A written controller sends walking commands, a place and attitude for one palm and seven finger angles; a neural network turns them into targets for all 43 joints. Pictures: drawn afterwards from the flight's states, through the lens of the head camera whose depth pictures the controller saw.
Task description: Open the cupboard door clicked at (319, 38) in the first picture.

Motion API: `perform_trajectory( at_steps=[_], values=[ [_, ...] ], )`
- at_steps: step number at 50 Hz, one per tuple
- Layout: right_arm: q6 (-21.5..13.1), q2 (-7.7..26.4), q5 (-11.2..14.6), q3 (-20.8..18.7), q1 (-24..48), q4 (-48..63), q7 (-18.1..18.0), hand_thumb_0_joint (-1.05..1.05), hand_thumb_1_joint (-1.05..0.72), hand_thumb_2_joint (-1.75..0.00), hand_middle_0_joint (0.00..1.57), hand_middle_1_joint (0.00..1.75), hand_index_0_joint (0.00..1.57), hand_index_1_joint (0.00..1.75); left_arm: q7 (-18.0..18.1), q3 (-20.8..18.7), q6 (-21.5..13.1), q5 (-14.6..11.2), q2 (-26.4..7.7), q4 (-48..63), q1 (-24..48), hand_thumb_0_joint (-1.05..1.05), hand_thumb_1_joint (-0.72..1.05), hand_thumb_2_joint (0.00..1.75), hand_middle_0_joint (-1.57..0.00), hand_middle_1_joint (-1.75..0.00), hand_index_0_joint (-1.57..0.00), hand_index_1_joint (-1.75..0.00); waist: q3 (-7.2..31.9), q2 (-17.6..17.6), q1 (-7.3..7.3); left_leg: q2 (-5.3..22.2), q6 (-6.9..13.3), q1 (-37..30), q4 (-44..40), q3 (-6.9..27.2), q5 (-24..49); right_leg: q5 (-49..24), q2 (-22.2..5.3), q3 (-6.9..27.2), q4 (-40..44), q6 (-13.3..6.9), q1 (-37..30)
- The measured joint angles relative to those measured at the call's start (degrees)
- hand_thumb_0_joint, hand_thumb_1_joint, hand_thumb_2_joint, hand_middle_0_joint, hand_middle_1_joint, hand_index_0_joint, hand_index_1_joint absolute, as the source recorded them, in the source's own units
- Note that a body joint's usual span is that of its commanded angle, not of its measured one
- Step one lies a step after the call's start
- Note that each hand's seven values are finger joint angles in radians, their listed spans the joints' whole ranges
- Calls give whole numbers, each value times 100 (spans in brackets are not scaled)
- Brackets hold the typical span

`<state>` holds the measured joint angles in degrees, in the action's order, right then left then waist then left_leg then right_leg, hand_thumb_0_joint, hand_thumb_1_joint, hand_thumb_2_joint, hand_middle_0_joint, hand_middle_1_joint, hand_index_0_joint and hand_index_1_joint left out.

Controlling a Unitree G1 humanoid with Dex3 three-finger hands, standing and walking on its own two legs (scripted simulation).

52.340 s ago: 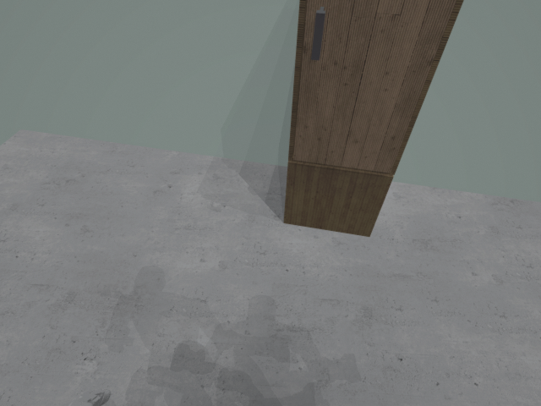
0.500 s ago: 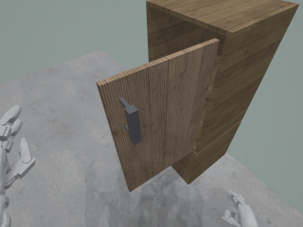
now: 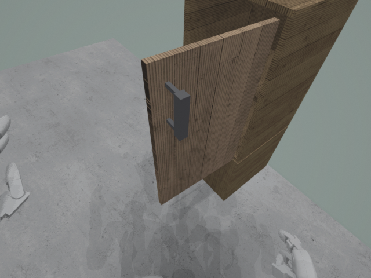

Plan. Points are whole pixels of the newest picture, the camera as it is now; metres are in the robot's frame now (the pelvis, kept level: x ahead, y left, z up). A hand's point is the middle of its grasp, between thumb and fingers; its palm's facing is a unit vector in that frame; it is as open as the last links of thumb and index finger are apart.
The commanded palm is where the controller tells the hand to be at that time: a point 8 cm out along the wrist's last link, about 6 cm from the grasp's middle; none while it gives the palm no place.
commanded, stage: step back with the hand held close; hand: left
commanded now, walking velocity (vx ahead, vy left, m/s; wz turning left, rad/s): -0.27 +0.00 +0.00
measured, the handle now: (175, 111) +0.42 +0.06 +0.14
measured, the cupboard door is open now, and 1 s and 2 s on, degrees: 87 87 87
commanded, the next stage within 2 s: stop stepping back and stand still in 0.48 s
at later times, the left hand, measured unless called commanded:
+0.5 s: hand out of the picture +0.12 +0.29 +0.19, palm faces +0.43 -0.82 -0.37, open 7.4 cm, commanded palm +0.06 +0.32 +0.19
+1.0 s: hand out of the picture +0.03 +0.26 +0.17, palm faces +0.29 -0.82 -0.49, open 7.4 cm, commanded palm -0.02 +0.31 +0.19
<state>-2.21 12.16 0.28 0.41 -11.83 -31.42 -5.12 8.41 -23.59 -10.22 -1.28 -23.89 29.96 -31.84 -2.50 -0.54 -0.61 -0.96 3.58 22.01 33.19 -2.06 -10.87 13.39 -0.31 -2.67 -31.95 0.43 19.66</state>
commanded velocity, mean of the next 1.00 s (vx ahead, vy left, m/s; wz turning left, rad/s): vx -0.10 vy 0.00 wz -0.02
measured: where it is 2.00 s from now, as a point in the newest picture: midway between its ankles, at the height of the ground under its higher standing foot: outside the picture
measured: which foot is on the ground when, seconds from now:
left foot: down 0.00-0.62, up 0.64-0.72, down 0.74-1.00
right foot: down 0.00-0.20, up 0.22-0.58, down 0.60-0.80, up 0.82-0.98, down 1.00-1.00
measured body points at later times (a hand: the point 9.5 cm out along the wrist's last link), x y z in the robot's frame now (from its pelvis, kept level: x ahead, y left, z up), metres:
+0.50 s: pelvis -0.08 +0.03 +0.02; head -0.06 +0.07 +0.46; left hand +0.09 +0.33 +0.21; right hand +0.10 -0.18 -0.05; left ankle +0.05 +0.09 -0.73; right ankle -0.22 -0.12 -0.67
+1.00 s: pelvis -0.18 +0.02 +0.01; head -0.19 +0.04 +0.46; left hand +0.01 +0.30 +0.20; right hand -0.06 -0.23 -0.07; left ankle -0.06 +0.09 -0.72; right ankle -0.20 -0.06 -0.72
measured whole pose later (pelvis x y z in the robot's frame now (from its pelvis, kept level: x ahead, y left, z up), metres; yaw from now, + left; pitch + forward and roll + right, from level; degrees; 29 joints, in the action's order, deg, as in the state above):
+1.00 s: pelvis -0.18 +0.02 +0.01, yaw -3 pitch -1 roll +0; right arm -7.2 11.0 -0.9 1.0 -15.8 -35.5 -3.6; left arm 7.4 -23.7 -9.9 -2.6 -25.9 30.3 -35.5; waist 0.4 2.3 2.7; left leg -3.0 1.3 20.4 23.8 -1.8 -8.2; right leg 26.9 2.3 -3.4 -30.3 -2.8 10.6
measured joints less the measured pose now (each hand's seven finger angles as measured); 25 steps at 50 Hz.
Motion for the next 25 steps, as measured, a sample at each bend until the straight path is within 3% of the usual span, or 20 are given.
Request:
perform_trajectory(
  at_steps=[3,5,8,11,14,17,20,25],
  values=[
    [-54,-22,-10,4,-63,-49,18,1,-90,-90,21,30,20,30,23,-1,-50,30,56,-19,57,1,89,90,-21,-30,-21,-30,-3,-14,8,-12,-24,166,161,47,-138,8,10,-13,-46,-44,89],
    [-87,-30,-15,6,-82,-122,40,1,-90,-90,21,30,20,30,61,-8,-92,8,56,66,15,1,89,90,-21,-30,-21,-30,-3,49,-2,-46,-142,325,438,46,-558,-304,-36,-18,-30,-75,151],
    [-101,10,-36,-10,-85,-297,58,1,-90,-90,21,30,20,30,98,51,-145,-8,88,229,1,1,89,90,-21,-30,-21,-30,-3,88,-10,-2,-231,346,884,139,-984,-296,-45,-29,-214,29,245],
    [-112,23,-52,-7,-92,-373,-3,1,-90,-90,21,30,20,30,113,68,-145,-5,62,307,139,1,89,90,-21,-30,-21,-30,-49,194,26,0,-39,306,686,46,-160,12,-106,-16,-478,80,347],
    [-271,-81,-140,-39,-62,-428,-27,1,-90,-90,21,30,20,30,119,-58,-195,54,2,197,293,1,89,90,-21,-30,-21,-30,-86,141,65,30,131,283,470,94,-23,1011,201,346,-2033,34,651],
    [-400,-253,-160,-21,-87,-482,56,1,-90,-90,21,30,20,30,152,-230,-235,20,-129,201,313,2,89,90,-22,-30,-21,-30,47,74,83,131,124,256,-70,215,329,1326,419,429,-2862,23,550],
    [-464,-383,-131,35,-73,-493,158,1,-90,-90,21,30,20,30,192,-297,-237,-53,-148,341,190,2,89,90,-21,-30,-21,-30,227,88,4,254,86,224,-672,183,728,1481,394,349,-2623,18,124],
    [-528,-440,-148,115,83,-448,231,1,-90,-90,21,30,20,30,117,9,-169,-141,-9,361,155,1,89,90,-21,-30,-21,-30,459,47,-51,346,-5,215,-1654,102,1434,1750,387,122,-1238,-92,-807]
  ],
)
